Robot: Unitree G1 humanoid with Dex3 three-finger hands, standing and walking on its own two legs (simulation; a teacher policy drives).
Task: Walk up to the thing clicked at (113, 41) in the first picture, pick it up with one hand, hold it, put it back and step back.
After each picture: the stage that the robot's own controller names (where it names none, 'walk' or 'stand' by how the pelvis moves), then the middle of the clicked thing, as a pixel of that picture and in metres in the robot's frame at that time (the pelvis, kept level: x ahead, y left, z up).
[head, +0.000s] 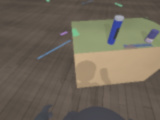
stand; (114, 31) +0.75 -0.17 +0.12
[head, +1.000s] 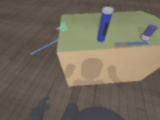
walk; (103, 26) +0.67 -0.04 +0.16
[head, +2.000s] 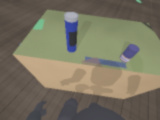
walk; (71, 35) +0.48 +0.19 +0.16
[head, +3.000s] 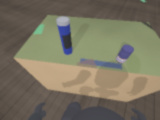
stand; (65, 38) +0.48 +0.21 +0.16
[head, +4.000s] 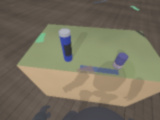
stand; (66, 47) +0.46 +0.21 +0.12
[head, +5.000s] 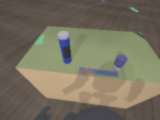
stand; (65, 49) +0.45 +0.21 +0.12
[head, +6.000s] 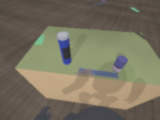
stand; (65, 50) +0.44 +0.21 +0.12
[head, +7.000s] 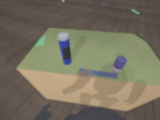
stand; (65, 50) +0.45 +0.21 +0.12
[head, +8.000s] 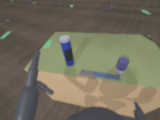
rise first; (67, 52) +0.44 +0.23 +0.12
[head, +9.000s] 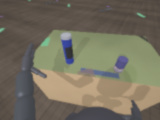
go down; (68, 50) +0.46 +0.21 +0.13
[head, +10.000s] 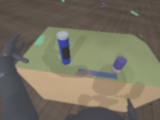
go down; (64, 50) +0.45 +0.20 +0.13
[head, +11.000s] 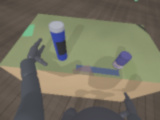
close in; (60, 44) +0.43 +0.21 +0.15
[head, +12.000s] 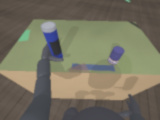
close; (54, 44) +0.44 +0.23 +0.17
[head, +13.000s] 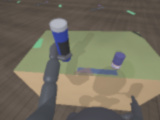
lift; (62, 44) +0.37 +0.17 +0.26
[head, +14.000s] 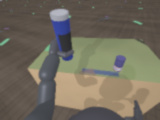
hold; (64, 39) +0.31 +0.17 +0.33
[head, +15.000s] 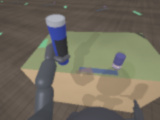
hold; (60, 44) +0.32 +0.18 +0.29
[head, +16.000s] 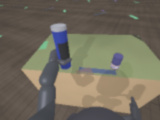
hold; (62, 49) +0.34 +0.18 +0.25
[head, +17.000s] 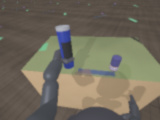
crouch; (66, 48) +0.36 +0.17 +0.25
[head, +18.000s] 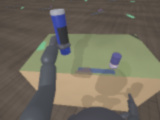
crouch; (62, 34) +0.43 +0.19 +0.30
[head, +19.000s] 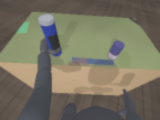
lower; (52, 39) +0.46 +0.23 +0.17
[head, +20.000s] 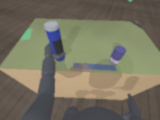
lower; (56, 44) +0.44 +0.22 +0.17
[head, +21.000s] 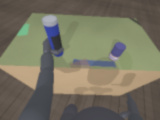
lower; (55, 39) +0.46 +0.22 +0.16
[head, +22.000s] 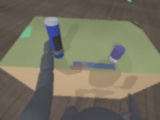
lower; (55, 40) +0.46 +0.23 +0.17
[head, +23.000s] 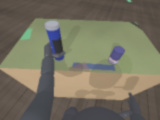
loosen; (56, 43) +0.45 +0.22 +0.16
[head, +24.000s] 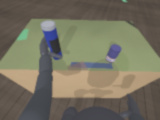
withdraw; (53, 43) +0.45 +0.23 +0.16
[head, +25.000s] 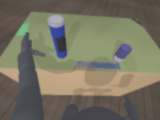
sink last; (59, 40) +0.44 +0.20 +0.17
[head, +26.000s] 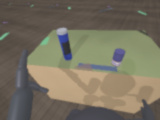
sink last; (65, 45) +0.48 +0.24 +0.17
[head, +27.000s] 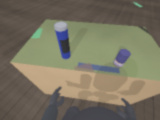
stand; (63, 43) +0.45 +0.22 +0.16
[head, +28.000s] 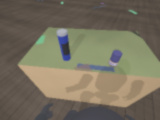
stand; (64, 46) +0.49 +0.22 +0.13
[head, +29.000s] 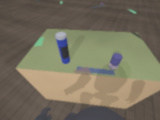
stand; (63, 49) +0.46 +0.23 +0.12
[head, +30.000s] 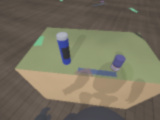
stand; (64, 50) +0.45 +0.22 +0.12
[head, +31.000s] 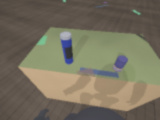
stand; (67, 49) +0.45 +0.20 +0.12
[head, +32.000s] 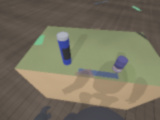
stand; (65, 50) +0.43 +0.21 +0.12
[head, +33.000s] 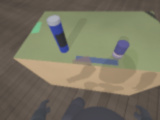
walk; (60, 37) +0.48 +0.25 +0.14
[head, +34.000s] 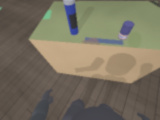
walk; (72, 18) +0.66 +0.19 +0.15
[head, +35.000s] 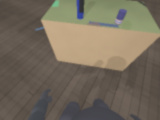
walk; (80, 4) +0.93 +0.17 +0.15
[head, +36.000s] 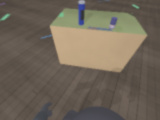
stand; (81, 13) +1.07 +0.19 +0.14
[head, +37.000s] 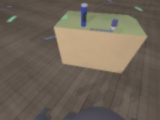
stand; (83, 16) +1.11 +0.18 +0.12
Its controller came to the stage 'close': yes
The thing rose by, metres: 0.23
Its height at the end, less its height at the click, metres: +0.00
